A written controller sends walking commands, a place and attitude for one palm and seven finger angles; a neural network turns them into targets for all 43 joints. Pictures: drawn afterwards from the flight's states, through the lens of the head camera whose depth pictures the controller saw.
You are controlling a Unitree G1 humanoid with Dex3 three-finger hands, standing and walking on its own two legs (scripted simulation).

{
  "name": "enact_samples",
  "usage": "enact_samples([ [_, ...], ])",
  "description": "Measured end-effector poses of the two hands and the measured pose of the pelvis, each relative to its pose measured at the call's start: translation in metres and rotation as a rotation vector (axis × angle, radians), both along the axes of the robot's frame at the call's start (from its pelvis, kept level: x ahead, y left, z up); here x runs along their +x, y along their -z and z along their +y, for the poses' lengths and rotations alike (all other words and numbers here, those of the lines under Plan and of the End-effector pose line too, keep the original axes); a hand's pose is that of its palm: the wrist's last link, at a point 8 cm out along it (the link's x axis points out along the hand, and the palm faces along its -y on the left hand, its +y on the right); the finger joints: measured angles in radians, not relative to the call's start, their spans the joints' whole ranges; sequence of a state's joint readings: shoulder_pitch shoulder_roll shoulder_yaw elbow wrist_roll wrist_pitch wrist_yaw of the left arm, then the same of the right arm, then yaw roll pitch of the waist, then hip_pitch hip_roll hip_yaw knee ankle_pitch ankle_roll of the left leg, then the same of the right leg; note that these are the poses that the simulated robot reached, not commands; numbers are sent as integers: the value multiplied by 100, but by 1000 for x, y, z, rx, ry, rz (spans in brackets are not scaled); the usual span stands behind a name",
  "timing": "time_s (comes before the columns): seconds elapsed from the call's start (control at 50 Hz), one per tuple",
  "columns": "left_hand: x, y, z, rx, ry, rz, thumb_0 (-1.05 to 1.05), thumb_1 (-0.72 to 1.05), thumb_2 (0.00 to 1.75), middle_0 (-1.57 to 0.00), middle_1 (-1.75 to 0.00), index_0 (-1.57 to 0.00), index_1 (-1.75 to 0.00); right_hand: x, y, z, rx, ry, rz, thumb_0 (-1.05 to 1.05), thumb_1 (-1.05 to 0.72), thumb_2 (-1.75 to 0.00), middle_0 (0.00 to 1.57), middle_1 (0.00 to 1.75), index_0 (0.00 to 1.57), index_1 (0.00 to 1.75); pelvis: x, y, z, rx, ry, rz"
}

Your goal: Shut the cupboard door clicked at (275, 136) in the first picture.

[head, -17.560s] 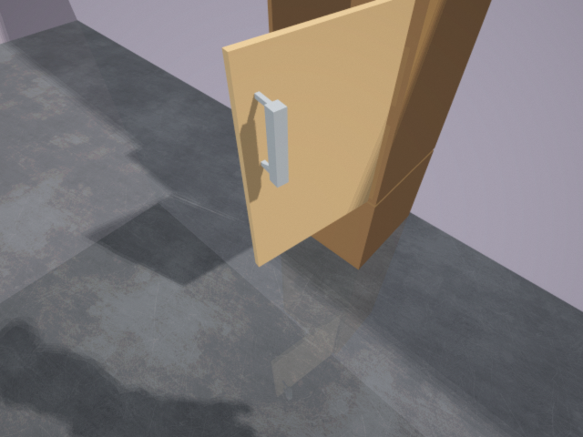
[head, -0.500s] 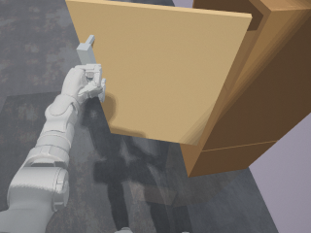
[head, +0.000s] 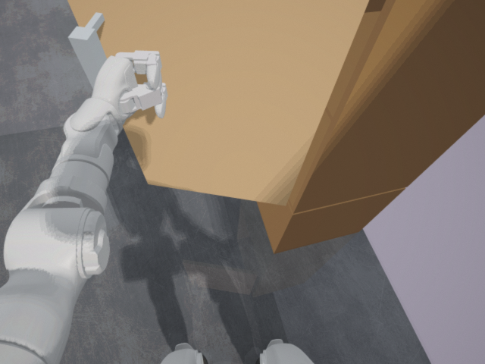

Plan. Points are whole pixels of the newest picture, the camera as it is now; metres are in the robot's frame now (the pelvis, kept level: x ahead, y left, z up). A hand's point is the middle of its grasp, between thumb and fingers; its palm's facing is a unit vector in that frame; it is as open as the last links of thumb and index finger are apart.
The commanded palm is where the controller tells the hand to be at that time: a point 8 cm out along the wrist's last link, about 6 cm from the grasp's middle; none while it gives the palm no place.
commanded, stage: push the door shut along its arc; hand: left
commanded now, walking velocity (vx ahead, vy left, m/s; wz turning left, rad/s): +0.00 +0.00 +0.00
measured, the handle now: (108, 72) +0.58 +0.16 +0.12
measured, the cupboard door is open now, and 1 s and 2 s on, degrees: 66 61 61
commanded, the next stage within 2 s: pull the fist back off the door in 0.50 s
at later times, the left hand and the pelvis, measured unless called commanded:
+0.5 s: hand (164, 77) +0.54 +0.07 +0.14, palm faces -0.43 -0.90 +0.01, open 3.2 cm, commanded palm +0.56 +0.10 +0.13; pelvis +0.01 -0.01 -0.01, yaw +0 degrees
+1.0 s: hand (192, 80) +0.55 +0.03 +0.12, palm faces -0.03 -1.00 +0.00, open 3.1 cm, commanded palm +0.52 +0.08 +0.13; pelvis +0.00 -0.01 -0.01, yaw -1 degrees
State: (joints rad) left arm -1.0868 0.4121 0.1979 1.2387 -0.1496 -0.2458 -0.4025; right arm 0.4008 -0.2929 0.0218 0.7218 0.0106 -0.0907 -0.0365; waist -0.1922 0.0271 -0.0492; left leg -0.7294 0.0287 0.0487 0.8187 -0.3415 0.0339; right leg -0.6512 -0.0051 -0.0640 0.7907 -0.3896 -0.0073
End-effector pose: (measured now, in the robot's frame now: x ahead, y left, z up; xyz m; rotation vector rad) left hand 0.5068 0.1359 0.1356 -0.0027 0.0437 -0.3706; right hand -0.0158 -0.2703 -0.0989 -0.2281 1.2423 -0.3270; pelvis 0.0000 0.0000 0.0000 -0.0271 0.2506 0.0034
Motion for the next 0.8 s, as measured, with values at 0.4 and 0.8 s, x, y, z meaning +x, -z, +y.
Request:
enact_samples([
  [0.4, 34, -3, -7, 10, 55, 17, 2, 88, 91, -130, -150, -130, -150, -17, 0, -11, -6, 62, 111, 0, -91, -90, 21, 30, 20, 30, 14, 3, -13, 2, 18, 55],
  [0.8, 37, 4, -34, -71, -368, 2, 0, 82, 93, -130, -150, -130, -150, -1, 15, -1, 64, -59, 63, 0, -91, -90, 21, 30, 20, 30, 1, 16, -11, -12, -11, 118],
])
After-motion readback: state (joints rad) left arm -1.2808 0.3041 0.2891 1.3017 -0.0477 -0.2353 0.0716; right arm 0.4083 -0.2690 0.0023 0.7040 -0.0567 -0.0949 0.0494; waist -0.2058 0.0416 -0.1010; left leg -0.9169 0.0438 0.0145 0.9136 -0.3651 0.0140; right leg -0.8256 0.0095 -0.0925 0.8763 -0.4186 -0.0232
